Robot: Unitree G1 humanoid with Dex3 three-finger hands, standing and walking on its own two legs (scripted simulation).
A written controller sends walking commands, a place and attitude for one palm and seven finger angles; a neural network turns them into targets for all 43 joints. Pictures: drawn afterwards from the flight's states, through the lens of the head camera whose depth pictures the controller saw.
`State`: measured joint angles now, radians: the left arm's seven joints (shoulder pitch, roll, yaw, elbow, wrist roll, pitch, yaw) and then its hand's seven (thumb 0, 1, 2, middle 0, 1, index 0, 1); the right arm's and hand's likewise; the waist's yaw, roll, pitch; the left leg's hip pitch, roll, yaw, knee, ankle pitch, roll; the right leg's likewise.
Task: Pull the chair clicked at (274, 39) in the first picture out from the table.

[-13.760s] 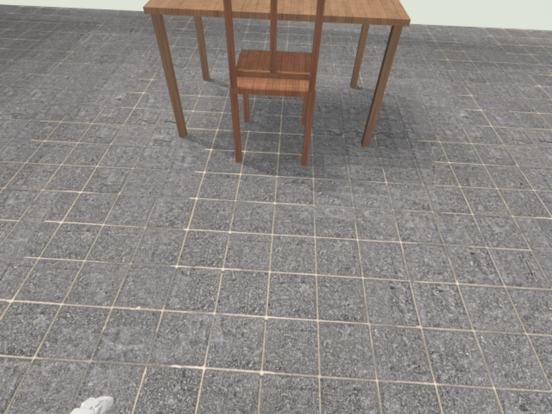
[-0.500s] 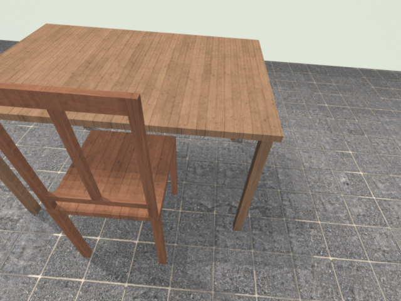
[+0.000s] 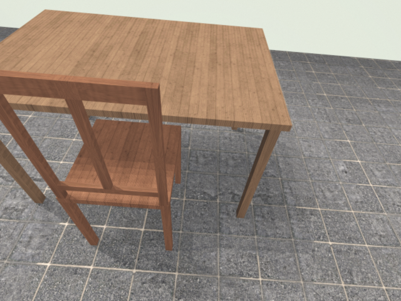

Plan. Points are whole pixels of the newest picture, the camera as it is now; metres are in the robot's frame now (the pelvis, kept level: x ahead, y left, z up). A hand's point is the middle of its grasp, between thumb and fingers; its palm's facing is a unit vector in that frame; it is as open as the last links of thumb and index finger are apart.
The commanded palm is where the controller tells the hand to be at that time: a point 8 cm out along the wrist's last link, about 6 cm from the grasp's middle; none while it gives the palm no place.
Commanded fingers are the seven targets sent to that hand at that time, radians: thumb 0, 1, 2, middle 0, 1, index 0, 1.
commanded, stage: come to a stop and stand still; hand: left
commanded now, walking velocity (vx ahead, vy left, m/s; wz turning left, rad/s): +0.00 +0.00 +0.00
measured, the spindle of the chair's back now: (93, 150) +0.49 +0.33 -0.05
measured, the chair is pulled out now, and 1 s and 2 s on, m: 0.00 0.00 0.00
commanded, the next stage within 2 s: look again from close up in 0.32 s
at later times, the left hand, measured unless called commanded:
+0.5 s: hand out of the picture -0.07 +0.15 -0.18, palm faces +0.02 -0.99 -0.16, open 7.4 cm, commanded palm none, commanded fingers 0.00 0.90 0.90 -0.20 -0.30 -0.20 -0.30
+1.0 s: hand out of the picture -0.04 +0.12 -0.18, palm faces +0.01 -0.99 -0.14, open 7.4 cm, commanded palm none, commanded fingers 0.00 0.90 0.90 -0.20 -0.30 -0.20 -0.30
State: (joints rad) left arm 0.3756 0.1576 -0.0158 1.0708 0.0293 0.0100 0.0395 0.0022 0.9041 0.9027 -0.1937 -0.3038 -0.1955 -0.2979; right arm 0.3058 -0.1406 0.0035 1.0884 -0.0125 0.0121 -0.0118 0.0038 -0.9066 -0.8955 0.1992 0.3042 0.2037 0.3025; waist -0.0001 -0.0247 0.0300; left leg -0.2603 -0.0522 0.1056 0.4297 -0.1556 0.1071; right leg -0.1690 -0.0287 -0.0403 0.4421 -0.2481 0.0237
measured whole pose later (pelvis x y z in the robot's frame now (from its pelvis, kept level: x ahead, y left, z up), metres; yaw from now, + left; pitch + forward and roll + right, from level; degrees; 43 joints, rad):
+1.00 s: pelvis +0.00 -0.02 +0.00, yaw -1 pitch +0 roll -1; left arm 0.40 0.10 -0.01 1.09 0.03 -0.01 0.05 0.00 0.90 0.90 -0.19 -0.30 -0.20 -0.30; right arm 0.33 -0.11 0.00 1.13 -0.01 0.01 -0.01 0.00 -0.91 -0.90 0.20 0.30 0.20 0.30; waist -0.01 -0.01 0.00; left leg -0.28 -0.02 0.11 0.43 -0.15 0.07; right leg -0.20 0.00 -0.03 0.44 -0.24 0.00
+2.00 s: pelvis -0.01 -0.07 -0.10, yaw +2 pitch +14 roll -2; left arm 0.60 0.21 0.11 0.01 -0.20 -0.50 -0.19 0.01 0.49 0.73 -0.16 -0.24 -0.16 -0.24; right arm 0.10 -0.24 -0.07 0.45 -0.01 -0.16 0.02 0.01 -0.90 -0.90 0.20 0.30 0.20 0.30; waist 0.05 -0.04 -0.14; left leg -0.97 0.04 0.01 1.20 -0.47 0.01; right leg -0.83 0.03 -0.14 1.20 -0.60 -0.09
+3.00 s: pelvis -0.01 -0.03 -0.08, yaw +1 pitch +15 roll -4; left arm 0.34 0.27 0.17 0.03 -0.27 -0.38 -0.29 -0.01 -0.49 0.31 -0.06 -0.09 -0.06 -0.08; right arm 0.20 -0.21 0.04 0.51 0.02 -0.18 -0.03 0.01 -0.90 -0.90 0.20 0.31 0.21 0.30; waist 0.00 0.03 -0.13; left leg -0.95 0.02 0.02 1.13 -0.44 0.07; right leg -0.80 0.02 -0.13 1.07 -0.53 -0.02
